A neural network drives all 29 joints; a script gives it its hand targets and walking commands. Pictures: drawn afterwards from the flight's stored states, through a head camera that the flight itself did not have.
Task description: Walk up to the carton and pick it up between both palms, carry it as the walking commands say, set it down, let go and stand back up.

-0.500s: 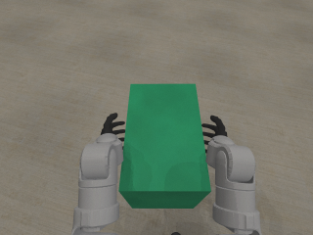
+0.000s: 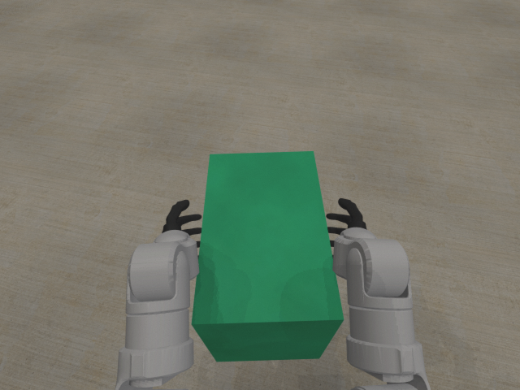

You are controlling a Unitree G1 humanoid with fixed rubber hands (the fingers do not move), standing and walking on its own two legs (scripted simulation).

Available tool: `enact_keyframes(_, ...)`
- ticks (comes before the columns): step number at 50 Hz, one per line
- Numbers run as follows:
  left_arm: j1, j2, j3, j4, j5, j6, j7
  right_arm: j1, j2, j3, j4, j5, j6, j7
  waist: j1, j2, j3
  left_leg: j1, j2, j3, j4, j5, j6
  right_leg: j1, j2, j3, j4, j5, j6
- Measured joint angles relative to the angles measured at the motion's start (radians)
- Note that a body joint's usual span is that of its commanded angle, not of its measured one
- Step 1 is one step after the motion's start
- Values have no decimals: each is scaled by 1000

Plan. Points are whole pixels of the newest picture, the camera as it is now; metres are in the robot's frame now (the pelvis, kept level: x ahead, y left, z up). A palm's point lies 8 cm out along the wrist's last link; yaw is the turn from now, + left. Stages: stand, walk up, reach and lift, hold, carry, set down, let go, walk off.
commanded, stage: carry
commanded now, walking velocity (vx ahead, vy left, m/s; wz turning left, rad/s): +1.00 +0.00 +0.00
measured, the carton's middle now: (264, 256) +0.35 +0.00 -0.02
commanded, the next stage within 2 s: none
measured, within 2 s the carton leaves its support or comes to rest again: neither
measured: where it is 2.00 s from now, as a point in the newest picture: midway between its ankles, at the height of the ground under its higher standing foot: (235, 116)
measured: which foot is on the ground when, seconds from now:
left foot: down 0.00-0.26, up 0.28-0.60, down 0.62-1.00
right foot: up 0.00-0.22, down 0.24-0.64, up 0.66-0.98, down 1.00-1.00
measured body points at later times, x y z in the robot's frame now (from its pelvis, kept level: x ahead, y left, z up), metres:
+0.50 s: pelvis +0.50 -0.01 +0.00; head +0.55 -0.01 +0.45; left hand +0.80 +0.16 +0.07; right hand +0.84 -0.09 +0.06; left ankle +0.54 +0.15 -0.70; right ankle +0.41 -0.11 -0.74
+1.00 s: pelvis +1.03 +0.05 -0.02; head +1.06 +0.08 +0.43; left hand +1.35 +0.20 +0.06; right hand +1.36 -0.06 +0.07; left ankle +0.79 +0.15 -0.73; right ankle +1.19 -0.03 -0.74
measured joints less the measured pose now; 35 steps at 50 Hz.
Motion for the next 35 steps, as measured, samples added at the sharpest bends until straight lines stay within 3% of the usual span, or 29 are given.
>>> enact_keyframes(3,1,0,-10,13,-1,4,4,3,-2,-13,3,19,9,-16,-5,2,7,139,8,-3,-113,-30,-18,-129,0,-47,-169,54,9)
enact_keyframes(7,-5,-3,-20,-21,6,-6,6,-4,1,-26,-28,28,-8,-10,4,-8,18,305,20,-2,-199,-101,-53,-205,-2,-114,-528,132,12)
enact_keyframes(11,-18,-8,-27,-51,10,-10,7,-4,1,-31,-66,17,-16,12,20,1,20,431,57,-17,-143,-233,-90,-171,42,-197,-763,221,-23)
enact_keyframes(12,-24,-11,-27,-47,10,-8,8,0,0,-33,-72,16,-14,15,25,-4,17,432,71,-29,-54,-274,-89,-133,52,-220,-802,222,-32)
enact_keyframes(13,-30,-13,-31,-35,9,-12,11,1,-3,-40,-74,16,-15,16,34,6,15,400,99,-47,95,-274,-75,-109,59,-236,-786,265,-68)
enact_keyframes(15,-39,-17,-35,3,18,-29,9,4,-3,-62,-55,17,-29,21,47,26,6,218,101,-173,514,-232,-33,-106,60,-254,-692,172,-105)
enact_keyframes(17,-43,-19,-37,39,15,-26,20,17,-8,-70,-33,21,-29,22,47,25,3,33,60,-243,793,-174,-21,-47,53,-264,-717,92,-98)
enact_keyframes(18,-39,-18,-36,48,10,-21,26,24,-11,-63,-25,26,-25,16,48,21,5,-38,50,-244,834,-146,-25,-8,50,-265,-752,87,-78)
enact_keyframes(21,-21,-10,-38,47,-8,-15,36,37,-17,-41,-15,27,-23,15,54,12,13,-191,53,-211,718,-106,-36,126,45,-263,-867,59,-51)
enact_keyframes(27,-9,-5,-60,-50,-28,-9,46,45,-19,-15,-98,2,-27,53,64,1,28,-301,40,-124,209,47,-33,389,7,-241,-1014,-37,26)
enact_keyframes(29,-15,-8,-60,-75,-22,-3,42,42,-17,-13,-122,-2,-24,57,61,-5,26,-273,10,-78,90,96,-26,469,-22,-230,-1005,-94,52)
enact_keyframes(31,-17,-8,-55,-80,-8,4,33,34,-14,-12,-115,-2,-21,54,50,0,15,-199,-17,-34,15,133,-6,510,-57,-205,-883,-155,63)
enact_keyframes(32,-18,-7,-45,-72,1,3,23,30,-13,-6,-97,0,-26,50,35,-21,9,-179,-30,-17,50,173,16,481,-95,-181,-739,-122,51)
enact_keyframes(33,-18,-8,-28,-60,5,-3,13,24,-10,-3,-77,1,-30,43,21,-32,6,-169,-37,-9,94,129,31,400,-105,-117,-523,-108,35)
enact_keyframes(35,-11,-5,-2,-40,11,-6,-5,1,-1,-1,-37,4,-23,16,11,-18,8,-109,-25,-9,88,14,40,199,-50,-1,-132,-66,8)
